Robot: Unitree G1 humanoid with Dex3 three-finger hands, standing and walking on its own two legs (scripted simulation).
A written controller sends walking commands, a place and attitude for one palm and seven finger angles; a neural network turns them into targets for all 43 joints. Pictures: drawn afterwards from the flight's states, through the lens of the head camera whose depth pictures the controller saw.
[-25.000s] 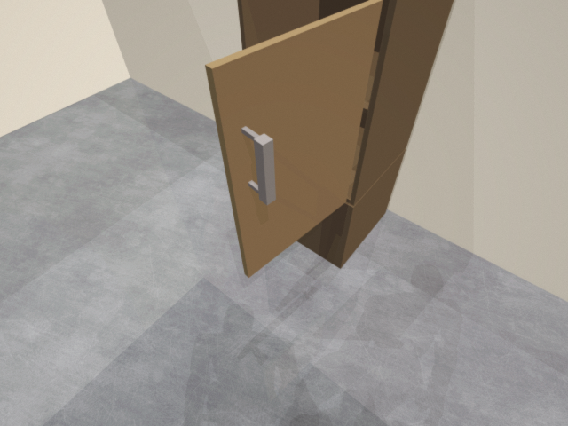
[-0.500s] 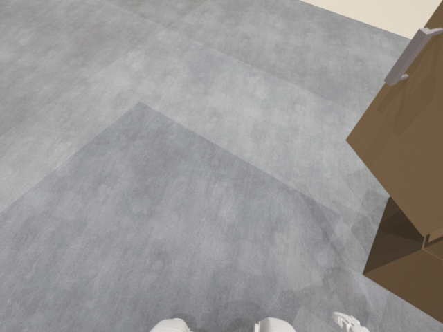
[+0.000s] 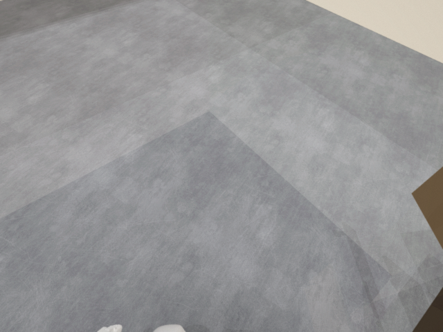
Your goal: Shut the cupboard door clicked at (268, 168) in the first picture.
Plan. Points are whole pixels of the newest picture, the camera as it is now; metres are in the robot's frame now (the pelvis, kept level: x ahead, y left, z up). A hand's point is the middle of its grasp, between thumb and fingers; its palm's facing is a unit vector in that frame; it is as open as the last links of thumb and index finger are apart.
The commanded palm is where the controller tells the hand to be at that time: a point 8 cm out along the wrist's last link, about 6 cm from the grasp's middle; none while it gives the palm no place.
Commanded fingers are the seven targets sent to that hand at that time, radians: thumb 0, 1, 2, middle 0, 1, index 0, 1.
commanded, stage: walk to a spot facing it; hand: left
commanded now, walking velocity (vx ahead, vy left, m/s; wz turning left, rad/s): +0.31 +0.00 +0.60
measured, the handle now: out of the picture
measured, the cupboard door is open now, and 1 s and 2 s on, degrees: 55 55 55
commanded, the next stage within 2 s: turn to face it in 0.80 s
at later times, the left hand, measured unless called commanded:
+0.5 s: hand (126, 294) +0.20 +0.21 -0.15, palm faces +0.22 -0.94 -0.27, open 7.3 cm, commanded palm none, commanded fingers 0.00 0.90 0.90 -0.20 -0.30 -0.20 -0.30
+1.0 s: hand (104, 328) +0.15 +0.25 -0.19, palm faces +0.55 -0.81 -0.23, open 7.3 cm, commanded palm none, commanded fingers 0.00 0.90 0.90 -0.20 -0.30 -0.20 -0.30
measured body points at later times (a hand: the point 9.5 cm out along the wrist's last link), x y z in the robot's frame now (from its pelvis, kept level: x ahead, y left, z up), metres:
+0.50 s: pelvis +0.14 -0.01 -0.01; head +0.17 -0.03 +0.44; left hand +0.19 +0.26 -0.13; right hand +0.18 -0.26 -0.17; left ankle +0.01 +0.10 -0.66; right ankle +0.21 -0.10 -0.73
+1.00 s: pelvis +0.27 +0.09 -0.02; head +0.30 +0.14 +0.43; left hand +0.12 +0.30 -0.17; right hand +0.54 -0.04 -0.13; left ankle +0.29 +0.18 -0.73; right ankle +0.27 -0.08 -0.65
